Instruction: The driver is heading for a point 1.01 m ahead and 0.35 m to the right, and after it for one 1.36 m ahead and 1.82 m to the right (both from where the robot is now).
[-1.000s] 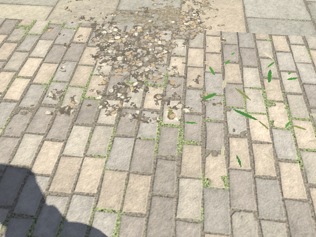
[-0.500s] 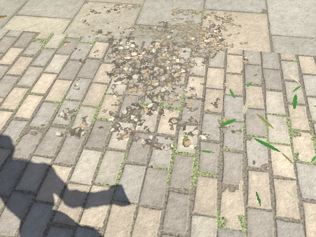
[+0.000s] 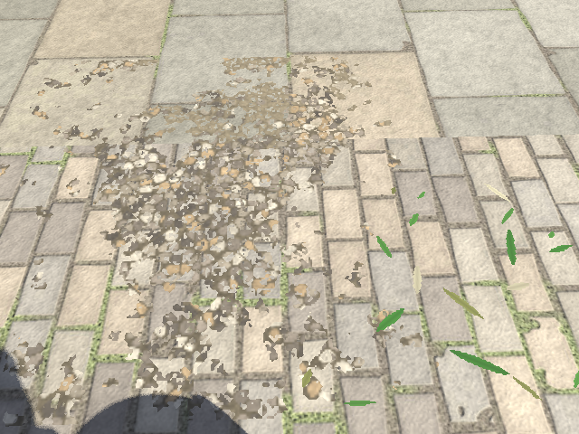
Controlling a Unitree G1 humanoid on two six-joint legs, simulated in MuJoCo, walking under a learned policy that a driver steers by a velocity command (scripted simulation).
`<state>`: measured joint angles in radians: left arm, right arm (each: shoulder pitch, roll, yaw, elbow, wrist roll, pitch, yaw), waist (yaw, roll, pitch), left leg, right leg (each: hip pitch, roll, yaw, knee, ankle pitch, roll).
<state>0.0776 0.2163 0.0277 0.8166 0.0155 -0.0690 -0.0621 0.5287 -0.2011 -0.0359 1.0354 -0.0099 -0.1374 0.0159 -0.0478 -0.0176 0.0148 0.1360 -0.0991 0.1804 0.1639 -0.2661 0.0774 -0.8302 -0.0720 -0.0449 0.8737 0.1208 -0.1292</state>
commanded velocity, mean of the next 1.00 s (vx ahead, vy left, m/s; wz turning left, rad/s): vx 1.00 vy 0.00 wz -0.89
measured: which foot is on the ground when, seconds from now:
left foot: down 0.00-0.14, up 0.16-0.54, down 0.56-1.00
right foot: up 0.00-0.12, down 0.14-0.58, up 0.60-1.00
